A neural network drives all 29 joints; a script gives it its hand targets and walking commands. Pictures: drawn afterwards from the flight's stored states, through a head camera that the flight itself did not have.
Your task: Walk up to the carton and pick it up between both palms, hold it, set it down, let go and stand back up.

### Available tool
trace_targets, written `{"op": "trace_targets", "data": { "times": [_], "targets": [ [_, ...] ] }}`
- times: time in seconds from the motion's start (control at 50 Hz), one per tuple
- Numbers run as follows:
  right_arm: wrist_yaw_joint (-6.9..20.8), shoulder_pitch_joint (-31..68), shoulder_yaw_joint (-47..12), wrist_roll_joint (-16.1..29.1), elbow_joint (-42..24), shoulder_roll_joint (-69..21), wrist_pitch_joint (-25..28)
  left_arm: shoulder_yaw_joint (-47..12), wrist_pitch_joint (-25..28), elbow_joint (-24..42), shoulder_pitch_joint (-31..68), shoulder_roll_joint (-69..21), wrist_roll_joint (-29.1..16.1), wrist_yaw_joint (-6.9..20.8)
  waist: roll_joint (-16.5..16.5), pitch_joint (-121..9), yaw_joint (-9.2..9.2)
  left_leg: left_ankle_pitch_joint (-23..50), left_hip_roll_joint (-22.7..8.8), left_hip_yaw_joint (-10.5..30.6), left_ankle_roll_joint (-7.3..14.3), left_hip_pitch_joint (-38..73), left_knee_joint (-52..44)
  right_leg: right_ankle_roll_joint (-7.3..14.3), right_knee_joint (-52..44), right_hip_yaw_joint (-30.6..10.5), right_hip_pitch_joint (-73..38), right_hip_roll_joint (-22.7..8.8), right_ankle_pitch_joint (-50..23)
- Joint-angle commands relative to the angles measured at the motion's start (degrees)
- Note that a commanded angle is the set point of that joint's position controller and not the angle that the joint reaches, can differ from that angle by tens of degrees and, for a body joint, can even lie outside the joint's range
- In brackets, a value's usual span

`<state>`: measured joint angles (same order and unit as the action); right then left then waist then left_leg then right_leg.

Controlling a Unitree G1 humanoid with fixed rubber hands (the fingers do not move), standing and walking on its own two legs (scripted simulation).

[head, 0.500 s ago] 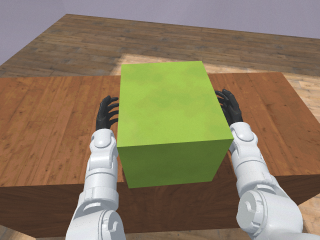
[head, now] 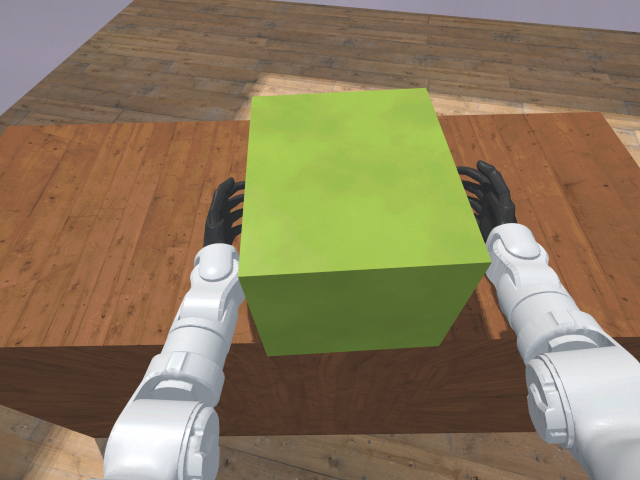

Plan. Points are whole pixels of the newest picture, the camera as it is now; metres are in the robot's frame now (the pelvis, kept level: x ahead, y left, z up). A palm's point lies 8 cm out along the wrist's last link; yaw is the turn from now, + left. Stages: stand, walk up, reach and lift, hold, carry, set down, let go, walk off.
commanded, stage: set down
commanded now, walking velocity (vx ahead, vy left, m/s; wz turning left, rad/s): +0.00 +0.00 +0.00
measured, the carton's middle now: (346, 222) +0.44 +0.03 +0.05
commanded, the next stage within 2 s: none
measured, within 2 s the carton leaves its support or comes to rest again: neither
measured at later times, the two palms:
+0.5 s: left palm (209, 282) +0.32 +0.19 +0.06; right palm (534, 270) +0.37 -0.20 +0.06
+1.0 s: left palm (188, 341) +0.25 +0.19 +0.07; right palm (580, 352) +0.27 -0.23 +0.06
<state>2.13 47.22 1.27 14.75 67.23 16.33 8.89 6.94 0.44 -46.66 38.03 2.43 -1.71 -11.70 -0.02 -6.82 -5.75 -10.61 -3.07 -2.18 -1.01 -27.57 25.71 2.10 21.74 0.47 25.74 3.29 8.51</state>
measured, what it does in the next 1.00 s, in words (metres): stands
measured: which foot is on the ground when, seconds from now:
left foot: down 0.00-1.00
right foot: down 0.00-1.00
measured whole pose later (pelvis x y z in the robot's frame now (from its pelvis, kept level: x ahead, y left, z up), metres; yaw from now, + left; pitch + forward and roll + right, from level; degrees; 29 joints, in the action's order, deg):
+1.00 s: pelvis -0.01 -0.01 +0.01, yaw +1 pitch +0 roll +1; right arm 5.9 2.9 -0.2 19.5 17.3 19.5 -1.1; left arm 2.1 -17.9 2.5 -1.7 4.9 -5.0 -10.3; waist 2.5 -0.7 -1.5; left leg -7.1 -1.4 -2.0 -1.2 -11.0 17.7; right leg 2.6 20.8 -0.3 12.4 2.2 8.8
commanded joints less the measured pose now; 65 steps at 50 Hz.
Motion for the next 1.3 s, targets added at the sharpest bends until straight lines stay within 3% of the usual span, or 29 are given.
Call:
{"op": "trace_targets", "data": {
  "times": [0.0,0.02,0.04,0.08,0.18,0.2,0.22,0.24,0.26,0.28,0.32,0.36,0.44,0.52,0.56,0.6,0.62,0.7,0.74,0.76,0.8,0.84,0.98,1.12,1.16,1.18,1.2,1.26,1.28],
  "targets": [
    [0.62,21.87,-1.51,3.42,-9.63,12.2,2.0,-1.8,1.7,10.3,21.59,4.09,-2.21,0.55,2.37,-40.16,0.97,25.05,1.91,-0.35,-2.82,16.89,1.77,-1.64,1.15,0.23,-13.09,0.15,-25.6],
    [0.83,24.02,-1.35,3.16,-9.28,12.66,1.79,-1.1,2.15,11.65,24.46,5.31,-1.48,0.59,1.07,-40.28,0.8,22.52,1.97,-0.96,-2.58,15.97,1.41,-1.83,1.05,-0.37,-13.05,-0.18,-23.66],
    [1.08,21.01,-1.0,3.89,-11.56,13.07,2.29,-1.42,2.12,15.54,20.06,4.86,-1.82,0.64,1.81,-43.39,1.61,26.25,1.86,-0.34,-2.63,16.24,1.78,-1.87,1.96,-0.13,-16.03,0.26,-29.07],
    [1.33,18.96,-0.5,3.33,-12.07,14.68,1.87,-1.81,0.93,16.48,17.87,4.67,-1.68,1.36,2.81,-41.33,2.54,25.77,1.84,0.25,-2.17,15.47,0.74,-2.29,1.74,-0.39,-17.67,0.3,-31.44],
    [2.46,15.99,-2.54,5.71,-16.47,14.03,0.98,-0.99,-1.02,18.81,14.09,5.97,-2.12,2.5,4.7,-38.36,1.25,21.39,2.73,-0.07,-0.39,11.26,-1.33,-2.85,1.43,-2.43,-21.58,-0.75,-29.49],
    [2.44,10.14,-3.31,5.66,-19.38,13.49,1.35,-0.49,-1.22,21.82,8.13,6.1,-1.37,3.05,5.07,-37.24,1.04,22.47,2.89,0.34,-0.17,11.85,-1.86,-3.45,1.86,-3.25,-24.47,-1.03,-32.48],
    [2.06,16.87,-2.18,5.33,-22.24,13.49,0.97,-0.22,-0.96,22.45,14.87,8.17,-2.71,3.3,6.66,-37.34,1.78,17.85,3.33,-0.4,0.3,9.52,-2.26,-3.92,1.43,-3.95,-22.91,-1.5,-28.09],
    [2.06,12.88,-3.02,5.71,-23.02,13.34,0.59,-0.4,-1.8,24.05,9.37,6.87,-2.66,3.64,7.15,-35.26,1.43,18.71,3.43,-0.14,0.63,9.63,-2.91,-3.65,1.29,-3.99,-26.05,-1.57,-28.59],
    [2.36,15.1,-1.06,4.18,-21.56,14.05,0.0,-0.4,-1.94,21.48,12.98,8.06,-2.55,3.61,6.42,-34.48,2.02,14.64,3.53,-0.23,0.46,7.79,-3.98,-3.76,1.07,-3.64,-23.94,-1.79,-23.87],
    [2.7,10.78,-1.46,4.8,-25.8,13.95,0.05,-1.33,-2.13,27.03,8.63,7.36,-2.65,3.29,5.02,-36.92,1.77,17.61,3.02,0.13,0.51,10.19,-3.78,-3.52,1.48,-3.8,-24.76,-1.64,-25.69],
    [2.32,6.45,-1.96,5.17,-28.77,13.08,-0.29,-0.77,-2.95,28.67,4.88,8.73,-2.93,3.9,5.61,-34.56,1.78,16.41,3.78,0.34,0.92,10.52,-3.79,-3.67,1.09,-4.61,-26.69,-1.94,-25.18],
    [2.73,8.14,-0.79,4.57,-29.81,13.22,-1.43,-0.64,-3.68,28.31,6.84,9.04,-2.83,3.74,4.18,-31.39,1.58,12.17,3.9,0.11,1.02,10.38,-4.99,-3.33,0.11,-4.27,-23.49,-2.17,-16.56],
    [2.75,0.61,-0.51,4.47,-36.54,13.15,-2.07,-1.47,-4.99,33.94,-0.61,9.2,-3.84,3.37,3.93,-29.83,1.77,13.43,3.9,0.27,1.02,12.92,-5.34,-3.38,-0.1,-3.95,-24.09,-2.12,-17.5],
    [3.19,-4.14,1.4,3.77,-38.21,14.67,-3.78,-3.52,-7.64,38.61,-4.04,8.1,-4.45,2.86,2.57,-23.7,3.26,11.19,3.23,1.09,1.08,15.97,-6.19,-2.57,-2.05,-3.54,-20.41,-2.11,-10.4],
    [3.11,-6.64,1.98,4.15,-44.21,14.61,-3.95,-3.21,-9.05,43.12,-6.84,8.17,-4.72,2.51,3.06,-24.05,3.34,12.02,3.21,0.99,1.1,18.29,-6.11,-2.35,-2.54,-2.84,-20.07,-1.84,-9.9],
    [3.05,-10.3,1.91,4.16,-43.34,14.69,-5.06,-2.63,-10.5,43.06,-10.27,7.93,-4.09,2.32,3.11,-20.36,3.17,11.01,3.24,0.85,1.38,17.55,-7.09,-2.45,-2.69,-3.2,-20.34,-1.97,-9.0],
    [3.11,-8.11,1.51,4.05,-42.49,13.41,-5.67,-2.53,-10.62,41.58,-6.69,8.25,-4.42,2.5,3.41,-17.95,3.15,6.86,3.57,0.46,1.71,16.43,-7.43,-2.45,-3.63,-3.9,-18.01,-2.22,-4.07],
    [3.79,-16.23,0.99,5.54,-47.96,13.6,-6.05,-3.42,-11.44,49.06,-14.04,7.73,-4.86,1.96,4.32,-16.99,3.74,8.57,3.42,0.62,2.01,18.44,-7.76,-2.2,-4.09,-3.32,-18.96,-2.2,-4.89],
    [3.64,-19.33,1.09,4.95,-48.13,13.44,-7.0,-2.68,-12.95,48.32,-16.68,7.27,-3.72,2.24,3.37,-14.26,3.62,7.65,3.39,0.74,2.14,18.48,-8.5,-2.18,-4.87,-3.77,-18.81,-2.68,-3.31],
    [3.37,-19.83,1.85,5.2,-51.39,13.39,-6.83,-3.85,-13.71,50.43,-17.68,6.72,-4.78,2.46,4.7,-14.46,4.56,7.93,3.42,0.74,2.12,18.96,-8.69,-2.18,-4.97,-3.47,-18.97,-2.52,-4.63],
    [3.58,-22.73,2.45,5.2,-52.01,13.98,-6.99,-3.79,-13.89,53.49,-19.5,7.09,-4.26,2.42,3.73,-11.29,5.21,7.23,3.42,0.45,2.0,19.75,-8.87,-1.95,-5.4,-3.4,-17.89,-2.34,-3.23],
    [3.47,-27.53,1.45,5.13,-54.55,12.48,-7.36,-2.66,-14.66,54.61,-23.15,6.96,-3.15,2.14,2.8,-10.16,3.82,6.77,3.65,0.08,2.44,19.9,-9.61,-1.71,-6.09,-4.0,-18.46,-2.86,-0.89],
    [4.06,-31.25,3.09,4.62,-62.34,13.88,-7.9,-4.93,-16.27,62.42,-26.57,5.46,-3.41,0.92,2.72,-7.02,3.78,3.9,2.65,0.22,2.45,21.36,-10.67,-0.61,-6.73,-3.61,-14.6,-2.58,3.42],
    [3.7,-43.62,3.39,5.53,-67.27,14.83,-8.59,-5.77,-18.18,66.88,-38.06,3.51,-2.38,0.93,3.93,-3.44,4.36,8.31,2.52,-0.15,1.99,25.98,-11.48,-0.72,-8.05,-3.7,-16.17,-2.74,-2.61],
    [3.74,-46.24,3.55,5.26,-68.75,14.91,-8.47,-5.75,-17.72,67.87,-40.34,3.93,-2.41,0.86,3.59,-2.32,4.13,9.21,2.59,-0.13,1.81,26.32,-11.49,-0.73,-8.08,-3.59,-15.39,-2.67,-3.89],
    [3.51,-44.88,2.42,5.19,-70.47,14.38,-8.34,-4.71,-17.34,67.13,-39.85,5.07,-2.17,1.04,4.55,-1.35,2.63,9.17,3.11,-0.91,2.09,25.08,-11.3,-0.91,-8.08,-4.27,-15.35,-2.61,-4.33],
    [3.6,-49.56,2.73,5.92,-71.42,15.0,-8.25,-5.58,-17.43,68.41,-44.52,3.76,-2.11,1.35,4.35,-1.8,3.0,10.72,3.09,-0.67,1.8,26.77,-11.44,-0.79,-8.17,-4.16,-16.5,-2.81,-6.54],
    [3.98,-49.52,3.02,5.9,-72.95,14.29,-8.22,-4.37,-16.7,69.68,-41.47,4.97,-1.74,0.68,2.7,-0.19,2.74,7.08,2.77,-1.2,1.3,27.37,-12.16,-0.73,-9.4,-4.18,-13.57,-2.85,-0.61],
    [4.12,-56.61,4.05,5.92,-74.3,14.73,-8.16,-5.28,-16.47,71.77,-49.22,3.52,-2.11,0.61,3.37,0.48,3.23,10.33,2.32,-0.39,0.94,29.05,-12.36,-0.45,-9.28,-3.7,-15.41,-2.68,-4.65]
  ]
}}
